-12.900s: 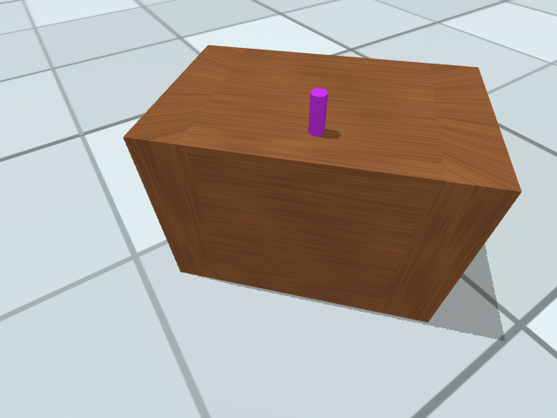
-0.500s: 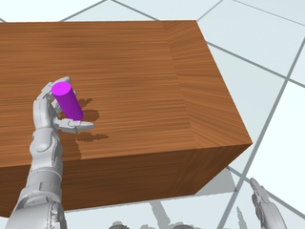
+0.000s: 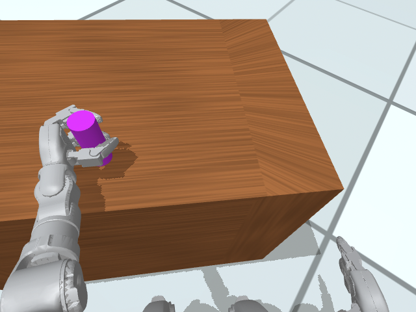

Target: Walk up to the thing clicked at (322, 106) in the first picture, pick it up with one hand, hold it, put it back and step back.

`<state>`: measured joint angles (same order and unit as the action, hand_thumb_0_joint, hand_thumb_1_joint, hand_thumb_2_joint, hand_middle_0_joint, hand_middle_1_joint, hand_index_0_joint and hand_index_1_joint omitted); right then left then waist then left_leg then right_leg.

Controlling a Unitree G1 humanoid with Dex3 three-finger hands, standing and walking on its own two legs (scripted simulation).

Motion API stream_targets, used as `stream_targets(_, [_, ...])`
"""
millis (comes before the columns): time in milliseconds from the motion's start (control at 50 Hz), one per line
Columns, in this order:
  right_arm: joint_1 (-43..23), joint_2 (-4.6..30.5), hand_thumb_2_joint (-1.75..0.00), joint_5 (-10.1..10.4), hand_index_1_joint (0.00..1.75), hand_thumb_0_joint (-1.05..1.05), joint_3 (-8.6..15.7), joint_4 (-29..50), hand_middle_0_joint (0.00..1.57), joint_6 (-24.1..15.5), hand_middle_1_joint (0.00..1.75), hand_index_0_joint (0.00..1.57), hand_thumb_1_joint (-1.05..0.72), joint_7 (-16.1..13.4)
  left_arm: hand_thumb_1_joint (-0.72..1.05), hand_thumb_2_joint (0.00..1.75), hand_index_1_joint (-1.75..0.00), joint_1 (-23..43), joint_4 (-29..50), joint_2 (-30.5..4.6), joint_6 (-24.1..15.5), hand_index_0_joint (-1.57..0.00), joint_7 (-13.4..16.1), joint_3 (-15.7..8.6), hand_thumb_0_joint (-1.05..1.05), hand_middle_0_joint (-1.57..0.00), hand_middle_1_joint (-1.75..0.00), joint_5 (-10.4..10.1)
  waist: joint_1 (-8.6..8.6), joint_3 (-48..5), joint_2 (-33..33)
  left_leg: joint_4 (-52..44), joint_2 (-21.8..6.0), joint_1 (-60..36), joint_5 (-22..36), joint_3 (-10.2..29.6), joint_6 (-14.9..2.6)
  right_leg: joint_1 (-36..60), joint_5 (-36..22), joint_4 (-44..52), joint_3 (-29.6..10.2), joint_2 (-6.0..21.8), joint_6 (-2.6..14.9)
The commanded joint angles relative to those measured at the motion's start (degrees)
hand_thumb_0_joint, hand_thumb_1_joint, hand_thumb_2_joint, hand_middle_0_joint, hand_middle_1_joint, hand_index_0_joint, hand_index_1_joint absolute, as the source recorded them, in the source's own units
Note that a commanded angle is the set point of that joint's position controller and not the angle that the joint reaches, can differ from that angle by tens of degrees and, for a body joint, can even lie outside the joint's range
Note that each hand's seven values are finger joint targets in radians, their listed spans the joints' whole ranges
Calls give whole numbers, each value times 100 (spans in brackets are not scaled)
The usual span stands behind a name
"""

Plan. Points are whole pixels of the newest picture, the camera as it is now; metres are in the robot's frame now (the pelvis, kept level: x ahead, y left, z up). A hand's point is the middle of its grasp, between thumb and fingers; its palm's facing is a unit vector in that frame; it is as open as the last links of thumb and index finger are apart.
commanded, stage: settle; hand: left
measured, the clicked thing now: (92, 140) +0.45 +0.20 +0.06
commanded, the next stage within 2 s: lift in 0.84 s
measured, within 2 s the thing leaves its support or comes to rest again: leaves its support in 0.26 s
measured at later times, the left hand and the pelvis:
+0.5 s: hand (83, 123) +0.46 +0.21 +0.10, palm faces +0.18 -0.98 -0.03, open 6.4 cm; pelvis +0.00 +0.00 +0.01, yaw +0 degrees
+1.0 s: hand (81, 108) +0.47 +0.20 +0.13, palm faces +0.17 -0.99 -0.02, open 6.4 cm; pelvis +0.01 +0.00 +0.02, yaw +0 degrees
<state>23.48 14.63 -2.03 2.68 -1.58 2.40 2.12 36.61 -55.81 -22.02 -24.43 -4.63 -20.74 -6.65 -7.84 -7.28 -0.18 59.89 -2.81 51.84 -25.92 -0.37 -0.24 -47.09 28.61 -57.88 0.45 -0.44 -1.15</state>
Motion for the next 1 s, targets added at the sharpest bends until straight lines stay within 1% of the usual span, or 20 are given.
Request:
stream_targets(0, [300, 783, -5, 9, 5, 0, 452, 925, 5, -290, 5, 5, 54, -71, 56, 128, -135, 2273, 1289, -1296, -412, -134, -31, -158, 0, -135, -133, -40, -35, -2679, 554, -548, 108, -2101, 2055, 131, -115, 737, -2292, 674, 10, -92, 123])
stream_targets(40, [92, 729, -5, 32, 5, 0, 367, 1198, 5, -294, 5, 5, 53, -76, 56, 130, -138, 2322, 1344, -1179, -339, -137, -19, -104, 0, -137, -136, -72, 24, -2772, 532, -582, 110, -2159, 2064, 125, -101, 823, -2289, 696, 18, -96, 124])
stream_targets(120, [-67, 843, -6, 26, 5, 0, 461, 1104, 5, -250, 5, 5, 54, -130, 53, 135, -143, 2675, 1808, -1482, -305, -137, 70, -140, 0, -138, -140, -17, 91, -2858, 794, -680, 70, -2347, 2109, 161, -45, 784, -2153, 709, 50, -114, 173])
stream_targets(160, [60, 678, -6, 31, 5, 0, 313, 901, 5, -219, 5, 5, 53, -136, 52, 134, -143, 2761, 1908, -1395, -249, -138, 118, -50, 0, -138, -141, -31, 119, -2742, 932, -725, 63, -2415, 2176, 171, -28, 788, -2149, 722, 72, -110, 185])
stream_targets(180, [-14, 743, -6, 54, 5, 0, 381, 951, 5, -204, 5, 5, 53, -144, 49, 136, -145, 2710, 1938, -1507, -218, -138, 178, -181, 0, -139, -142, -43, 161, -2701, 791, -788, 56, -2396, 2100, 192, -26, 799, -2055, 741, 92, -126, 190])
stream_targets(240, [-1, 786, -5, 64, 5, 0, 439, 970, 5, -179, 5, 5, 54, -183, 52, 136, -143, 2929, 2212, -1522, -162, -136, 231, -146, 0, -137, -141, -56, 72, -2699, 820, -900, 45, -2545, 1898, 199, -23, 822, -1911, 839, 95, -140, 189])
stream_targets(280, [116, 732, -5, 81, 5, 0, 442, 783, 5, -157, 5, 5, 54, -206, 49, 134, -143, 2634, 1684, -1226, -16, -136, 199, 38, 0, -136, -141, -70, -3, -2399, 622, -914, 56, -2496, 1899, 144, -64, 790, -1977, 946, 84, -142, 155])
stream_targets(300, [62, 760, -5, 92, 5, 0, 420, 901, 5, -170, 5, 5, 54, -216, 52, 135, -142, 2761, 2000, -1443, -9, -135, 221, -83, 0, -136, -140, -67, 68, -2513, 589, -935, 75, -2452, 1925, 143, -75, 957, -2078, 955, 65, -130, 149])
stream_targets(440, [-28, 719, -5, 144, 5, 0, 386, 715, 5, -175, 5, 5, 55, -240, 51, 139, -147, 2893, 1867, -1469, 207, -139, 149, -19, 0, -139, -145, -85, 90, -2415, 651, -1036, 91, -2556, 2037, 91, -80, 1089, -2212, 1062, 38, -105, 150])
stream_targets(460, [-34, 621, -5, 134, 5, 0, 292, 571, 5, -177, 5, 5, 55, -226, 49, 138, -146, 2825, 1701, -1294, 250, -138, 136, 56, 0, -138, -144, -95, 124, -2366, 666, -1039, 81, -2584, 2161, 104, -72, 1045, -2253, 1049, 52, -107, 162])
stream_targets(500, [-147, 849, -5, 153, 5, 0, 512, 748, 5, -195, 5, 5, 55, -262, 49, 137, -145, 2851, 1728, -1343, 293, -137, 76, 30, 0, -138, -143, -160, 50, -2531, 537, -1038, 56, -2807, 2348, 109, -88, 1065, -2386, 1101, 61, -123, 143])
stream_targets(560, [-90, 667, -5, 153, 5, 0, 325, 508, 5, -211, 5, 5, 56, -244, 51, 137, -145, 2909, 1784, -1339, 350, -138, 47, 76, 0, -138, -143, -136, 129, -2415, 605, -1092, 62, -2762, 2400, 116, -71, 1115, -2415, 1107, 69, -115, 158])
stream_targets(600, [-214, 781, -5, 176, 5, 0, 444, 555, 5, -226, 5, 5, 55, -263, 50, 138, -146, 3027, 1953, -1562, 360, -139, 78, -46, 0, -139, -144, -147, 145, -2464, 639, -1145, 56, -2864, 2320, 118, -58, 1127, -2301, 1150, 73, -117, 160])
stream_targets(660, [-139, 657, -5, 180, 5, 0, 335, 514, 5, -240, 5, 5, 56, -272, 51, 140, -147, 3132, 2085, -1471, 397, -138, 90, -12, 0, -138, -145, -177, 142, -2494, 603, -1165, 73, -2889, 2349, 90, -74, 1272, -2403, 1201, 52, -107, 144])
stream_targets(700, [-83, 781, -5, 190, 5, 0, 444, 370, 5, -223, 5, 5, 56, -297, 51, 139, -146, 2819, 1710, -1435, 486, -138, 88, -17, 0, -138, -145, -173, 142, -2410, 479, -1183, 75, -2843, 2406, 82, -98, 1294, -2493, 1229, 45, -103, 134])
stream_targets(760, [-255, 785, -5, 199, 5, 0, 504, 237, 5, -260, 5, 5, 56, -304, 52, 140, -147, 3184, 2155, -1648, 492, -139, 138, -100, 0, -139, -145, -160, 199, -2413, 639, -1252, 92, -2881, 2268, 56, -96, 1335, -2392, 1288, 24, -94, 138])
stream_targets(800, [-341, 642, -5, 202, 5, 0, 366, 296, 5, -285, 5, 5, 55, -295, 51, 140, -148, 3134, 1929, -1344, 546, -140, 132, 78, 0, -140, -146, -155, 169, -2406, 575, -1271, 83, -2912, 2223, 71, -92, 1318, -2316, 1326, 38, -97, 140])
stream_targets(880, [-406, 742, -5, 210, 5, 0, 423, 45, 5, -293, 5, 5, 56, -316, 53, 141, -148, 3083, 2039, -1594, 559, -140, 149, -62, 0, -139, -147, -155, 284, -2428, 705, -1357, 41, -3041, 2392, 133, -32, 1310, -2262, 1315, 87, -111, 189])
stream_targets(920, [-450, 665, -5, 223, 5, 0, 388, 240, 5, -336, 5, 5, 56, -324, 51, 141, -149, 3303, 2158, -1430, 575, -140, 137, 40, 0, -140, -147, -196, 214, -2587, 657, -1335, 29, -3198, 2547, 130, -30, 1427, -2391, 1318, 89, -120, 181])
stream_targets(980, [-280, 918, -5, 244, 5, 0, 652, -13, 5, -315, 5, 5, 56, -387, 54, 137, -146, 3069, 2136, -1595, 705, -140, 181, -71, 0, -138, -147, -190, 192, -2556, 486, -1329, 75, -3123, 2543, 52, -115, 1566, -2648, 1403, 12, -92, 119])
